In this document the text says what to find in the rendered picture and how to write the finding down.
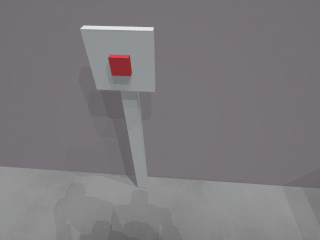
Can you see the button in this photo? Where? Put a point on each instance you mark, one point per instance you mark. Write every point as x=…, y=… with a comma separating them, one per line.
x=120, y=65

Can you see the panel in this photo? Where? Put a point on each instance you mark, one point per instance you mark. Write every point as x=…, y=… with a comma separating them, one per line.
x=102, y=41

